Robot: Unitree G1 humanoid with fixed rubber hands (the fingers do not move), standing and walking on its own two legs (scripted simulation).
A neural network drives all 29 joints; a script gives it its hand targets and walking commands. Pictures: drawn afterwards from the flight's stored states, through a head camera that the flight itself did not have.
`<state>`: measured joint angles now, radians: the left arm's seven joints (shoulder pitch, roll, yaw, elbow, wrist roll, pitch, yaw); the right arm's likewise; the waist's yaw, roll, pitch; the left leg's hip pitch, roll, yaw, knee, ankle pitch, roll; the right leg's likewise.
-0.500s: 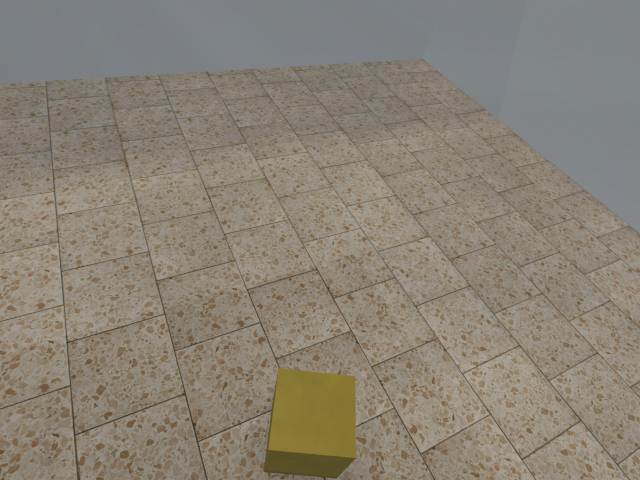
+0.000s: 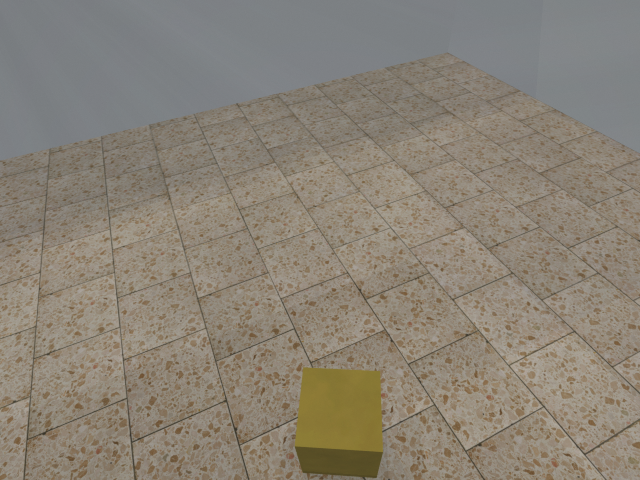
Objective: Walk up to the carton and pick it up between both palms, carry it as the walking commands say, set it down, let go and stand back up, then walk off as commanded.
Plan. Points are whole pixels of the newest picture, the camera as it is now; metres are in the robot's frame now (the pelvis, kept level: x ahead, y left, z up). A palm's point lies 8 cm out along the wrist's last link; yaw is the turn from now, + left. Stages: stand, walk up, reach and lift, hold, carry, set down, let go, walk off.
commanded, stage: walk up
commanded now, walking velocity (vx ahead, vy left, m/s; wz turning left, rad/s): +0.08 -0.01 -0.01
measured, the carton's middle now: (340, 423) +0.42 -0.02 -0.65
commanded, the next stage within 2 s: none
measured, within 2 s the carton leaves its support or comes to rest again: neither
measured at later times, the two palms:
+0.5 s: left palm out of the picture +0.05 +0.22 -0.15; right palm out of the picture -0.01 -0.19 -0.15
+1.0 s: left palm out of the picture +0.15 +0.24 -0.15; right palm out of the picture +0.06 -0.19 -0.15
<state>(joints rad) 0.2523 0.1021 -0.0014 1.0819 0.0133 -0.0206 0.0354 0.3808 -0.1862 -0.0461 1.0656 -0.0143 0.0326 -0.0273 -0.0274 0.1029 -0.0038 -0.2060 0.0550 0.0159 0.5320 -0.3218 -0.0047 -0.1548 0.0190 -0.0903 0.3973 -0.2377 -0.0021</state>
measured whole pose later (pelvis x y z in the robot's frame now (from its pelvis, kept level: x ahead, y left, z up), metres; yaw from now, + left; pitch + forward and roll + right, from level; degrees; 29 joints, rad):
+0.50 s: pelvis +0.05 +0.01 -0.01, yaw +0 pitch +0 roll -2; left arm 0.28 0.11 0.03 1.10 0.02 -0.04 0.04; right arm 0.40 -0.11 -0.05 1.10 -0.02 -0.02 -0.04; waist -0.01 0.05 0.03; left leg -0.16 0.04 0.08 0.59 -0.43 0.01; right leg -0.16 -0.03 -0.12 0.49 -0.32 0.02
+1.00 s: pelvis +0.11 +0.02 -0.01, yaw +1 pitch -1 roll -3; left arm 0.19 0.14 0.07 1.06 0.02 -0.01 0.05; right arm 0.37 -0.13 -0.02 1.07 0.00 -0.04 -0.05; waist -0.03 0.05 0.12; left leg -0.15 0.06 0.12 0.76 -0.51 0.01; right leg -0.28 0.01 -0.15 0.51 -0.20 -0.04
